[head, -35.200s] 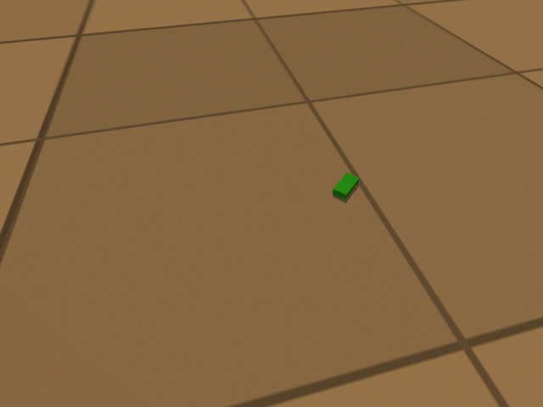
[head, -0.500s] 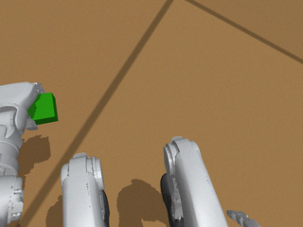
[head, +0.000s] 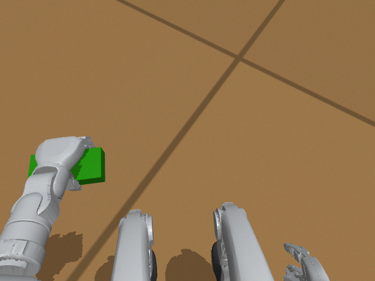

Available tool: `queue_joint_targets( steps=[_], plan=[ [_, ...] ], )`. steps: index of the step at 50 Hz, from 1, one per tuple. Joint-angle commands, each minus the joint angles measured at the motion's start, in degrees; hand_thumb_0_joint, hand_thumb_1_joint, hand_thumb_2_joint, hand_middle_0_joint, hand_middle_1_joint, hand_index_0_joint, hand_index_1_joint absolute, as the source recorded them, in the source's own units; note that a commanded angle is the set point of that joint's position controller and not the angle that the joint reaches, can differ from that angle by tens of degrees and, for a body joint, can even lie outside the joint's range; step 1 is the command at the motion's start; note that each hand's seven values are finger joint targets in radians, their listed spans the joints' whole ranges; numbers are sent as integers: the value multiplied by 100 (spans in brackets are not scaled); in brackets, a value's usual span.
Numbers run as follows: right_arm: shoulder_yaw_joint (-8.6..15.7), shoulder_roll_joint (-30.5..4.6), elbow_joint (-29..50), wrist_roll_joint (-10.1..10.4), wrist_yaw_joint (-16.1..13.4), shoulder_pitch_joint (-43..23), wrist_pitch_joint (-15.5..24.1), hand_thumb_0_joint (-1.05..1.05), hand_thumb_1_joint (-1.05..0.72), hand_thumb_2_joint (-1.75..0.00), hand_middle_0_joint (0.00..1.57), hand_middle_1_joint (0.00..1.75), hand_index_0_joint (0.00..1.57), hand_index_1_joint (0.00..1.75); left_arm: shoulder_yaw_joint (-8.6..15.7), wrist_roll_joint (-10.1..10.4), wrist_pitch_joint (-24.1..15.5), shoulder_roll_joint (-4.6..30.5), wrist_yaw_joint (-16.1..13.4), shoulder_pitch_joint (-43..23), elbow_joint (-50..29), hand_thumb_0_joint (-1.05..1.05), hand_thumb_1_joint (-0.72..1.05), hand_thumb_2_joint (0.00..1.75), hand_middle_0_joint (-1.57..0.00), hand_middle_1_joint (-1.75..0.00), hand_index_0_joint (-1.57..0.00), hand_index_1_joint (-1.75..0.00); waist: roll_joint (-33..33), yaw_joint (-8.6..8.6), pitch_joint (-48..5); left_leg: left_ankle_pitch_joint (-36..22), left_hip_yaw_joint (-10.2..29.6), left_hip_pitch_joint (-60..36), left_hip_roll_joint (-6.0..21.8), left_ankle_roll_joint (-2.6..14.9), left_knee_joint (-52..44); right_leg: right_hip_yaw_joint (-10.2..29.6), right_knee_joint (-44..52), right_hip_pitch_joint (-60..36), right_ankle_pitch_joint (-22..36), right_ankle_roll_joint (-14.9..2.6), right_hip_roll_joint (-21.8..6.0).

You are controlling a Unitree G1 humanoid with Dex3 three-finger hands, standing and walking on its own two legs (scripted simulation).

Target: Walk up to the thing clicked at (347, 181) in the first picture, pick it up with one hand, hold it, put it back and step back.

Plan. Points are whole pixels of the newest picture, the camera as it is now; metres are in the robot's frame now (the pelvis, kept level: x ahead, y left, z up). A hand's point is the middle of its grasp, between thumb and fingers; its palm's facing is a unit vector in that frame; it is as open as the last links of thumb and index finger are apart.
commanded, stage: lift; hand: left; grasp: from above
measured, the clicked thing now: (68, 168) +0.41 +0.27 -0.10
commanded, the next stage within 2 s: hold in 0.84 s
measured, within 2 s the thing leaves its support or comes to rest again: neither
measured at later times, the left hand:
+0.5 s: hand (44, 150) +0.37 +0.23 +0.09, palm faces -0.43 -0.09 -0.90, open 10.3 cm
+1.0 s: hand (23, 119) +0.38 +0.23 +0.16, palm faces -0.45 -0.09 -0.89, open 10.3 cm
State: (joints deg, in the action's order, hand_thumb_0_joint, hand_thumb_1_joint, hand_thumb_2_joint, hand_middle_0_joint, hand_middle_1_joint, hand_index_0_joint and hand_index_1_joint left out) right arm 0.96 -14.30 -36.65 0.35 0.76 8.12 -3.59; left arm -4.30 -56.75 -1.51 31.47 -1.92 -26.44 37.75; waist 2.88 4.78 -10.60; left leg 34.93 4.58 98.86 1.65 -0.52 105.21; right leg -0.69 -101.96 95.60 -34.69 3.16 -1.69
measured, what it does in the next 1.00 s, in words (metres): rises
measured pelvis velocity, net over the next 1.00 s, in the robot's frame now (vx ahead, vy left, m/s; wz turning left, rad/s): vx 0.08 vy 0.00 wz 0.01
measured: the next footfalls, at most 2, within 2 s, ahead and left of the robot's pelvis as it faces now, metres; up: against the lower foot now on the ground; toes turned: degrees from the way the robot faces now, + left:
none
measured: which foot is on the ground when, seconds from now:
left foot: down 0.00-1.00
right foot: down 0.00-1.00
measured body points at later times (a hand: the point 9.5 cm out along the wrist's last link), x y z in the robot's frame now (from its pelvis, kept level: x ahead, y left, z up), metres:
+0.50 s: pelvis +0.04 +0.00 +0.16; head +0.11 +0.00 +0.61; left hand +0.38 +0.23 +0.14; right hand +0.15 -0.27 +0.04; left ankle +0.09 +0.12 -0.48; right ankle +0.10 -0.15 -0.48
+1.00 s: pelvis +0.08 +0.00 +0.23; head +0.12 -0.01 +0.68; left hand +0.40 +0.23 +0.21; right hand +0.18 -0.26 +0.10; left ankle +0.09 +0.12 -0.48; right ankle +0.10 -0.15 -0.48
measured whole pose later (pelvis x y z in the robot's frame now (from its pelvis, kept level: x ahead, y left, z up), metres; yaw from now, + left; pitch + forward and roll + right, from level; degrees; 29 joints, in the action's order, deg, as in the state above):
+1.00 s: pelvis +0.08 +0.00 +0.23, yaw +1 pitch +9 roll -1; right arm 2.7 -13.6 -42.3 2.2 -2.5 14.3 0.0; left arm -10.8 -56.9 0.8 22.2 -5.1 -16.3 43.9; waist 1.9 2.1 -4.7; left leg 21.5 -1.1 34.0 2.5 -0.7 46.7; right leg 1.1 -45.3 33.4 -20.7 2.4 -1.9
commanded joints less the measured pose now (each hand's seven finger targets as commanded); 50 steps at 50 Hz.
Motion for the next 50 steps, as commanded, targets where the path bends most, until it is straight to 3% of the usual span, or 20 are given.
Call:
queue_joint_targets(
  steps=[1,5,6,8,13,14,15,18,19,24,26,27,40,45,48,50],
  plan=[
    [382,-1018,387,87,-239,440,149,0,-89,-89,20,30,20,30,434,94,137,1227,-176,-1314,-1140,0,69,62,-99,-62,-102,-59,564,81,-2768,-8,-51,-3230,-98,138,-2529,-280,1968,-2078,412,-398,289],
    [342,-907,414,139,-330,356,246,0,-89,-90,20,30,20,30,349,177,172,1105,-107,-966,-1315,0,68,64,-101,-60,-103,-58,299,15,-2407,25,-175,-3500,-127,161,-3003,-154,2668,-2791,298,-400,306],
    [324,-874,396,146,-359,350,286,0,-90,-90,20,30,20,30,259,203,160,1019,-94,-1017,-1287,0,66,64,-100,-59,-102,-57,227,98,-2261,-10,-224,-3565,-141,164,-3079,-115,2853,-2922,298,-398,309],
    [302,-854,359,167,-420,346,368,0,-90,-90,20,30,20,30,305,186,117,1073,-98,-940,-1169,0,63,61,-97,-58,-99,-56,99,59,-1977,27,-216,-3706,-139,171,-3351,-56,3138,-3215,257,-394,303],
    [304,-808,262,183,-487,382,552,0,-89,-90,20,30,20,30,261,168,-12,885,-223,-983,-1095,0,65,58,-97,-59,-100,-57,264,-2,-1732,41,-123,-4445,-106,121,-4078,-13,3694,-3708,312,-384,299],
    [301,-778,240,188,-491,387,574,0,-90,-90,20,30,20,30,201,136,-23,802,-268,-942,-1030,0,64,60,-98,-60,-100,-57,242,2,-1673,-103,-185,-4541,-133,114,-4132,11,3858,-3833,366,-397,301],
    [322,-792,215,201,-494,437,599,0,-90,-90,20,30,20,30,294,111,-35,849,-313,-866,-1048,0,65,60,-98,-60,-100,-58,296,-34,-1755,-295,-205,-4718,-125,97,-4206,36,3963,-4013,486,-397,297],
    [347,-761,142,211,-500,530,620,0,-90,-90,20,30,20,30,125,12,-11,669,-438,-851,-971,0,64,61,-97,-63,-99,-60,261,-52,-1868,-846,-301,-5189,-169,66,-4429,53,4320,-4505,919,-403,318],
    [360,-767,99,208,-508,556,625,0,-90,-90,20,30,20,30,226,-18,14,725,-511,-750,-850,0,64,63,-96,-64,-99,-62,199,-83,-1847,-1046,-330,-5271,-174,69,-4475,75,4423,-4691,1107,-388,326],
    [384,-758,-29,193,-506,638,635,0,-89,-90,20,30,20,30,-20,-34,174,477,-720,-979,-532,0,72,68,-102,-64,-105,-62,51,-41,-1508,-1455,-386,-5777,-184,60,-4972,65,4906,-5194,1517,-359,337],
    [408,-783,-55,199,-497,662,625,0,-89,-90,20,30,20,30,30,-73,224,567,-758,-890,-435,0,69,69,-100,-64,-102,-62,99,-123,-1428,-1553,-394,-6007,-181,45,-5205,82,5083,-5389,1590,-365,338],
    [405,-766,-67,197,-491,645,620,0,-89,-90,20,30,20,30,-75,-89,258,468,-762,-891,-348,0,70,69,-101,-65,-103,-63,75,-131,-1379,-1634,-394,-6105,-181,39,-5303,72,5171,-5463,1663,-370,339],
    [432,-748,17,216,-417,656,585,0,-89,-90,20,30,20,30,-196,78,340,224,-587,-711,-297,0,65,74,-100,-64,-101,-63,-68,-221,-1202,-2625,-438,-7205,-180,30,-6215,65,6014,-6658,2558,-326,330],
    [440,-760,7,212,-417,644,551,0,-89,-89,20,30,20,30,-178,-2,207,273,-550,-821,-341,0,66,73,-101,-63,-102,-62,-49,-189,-1034,-2765,-476,-7486,-174,15,-6450,40,6228,-6740,2631,-337,333],
    [459,-765,39,210,-407,584,525,0,-89,-89,20,30,20,30,-95,-44,158,350,-575,-858,-565,0,65,73,-99,-65,-100,-64,104,-301,-1104,-2835,-494,-7764,-168,-20,-6617,24,6342,-6846,2638,-354,340],
    [448,-763,50,220,-397,556,498,0,-89,-89,20,30,20,30,-250,-95,175,173,-547,-701,-365,0,66,73,-100,-61,-102,-60,-102,-218,-863,-2819,-498,-7710,-181,10,-6682,41,6438,-6870,2673,-344,335]
  ],
)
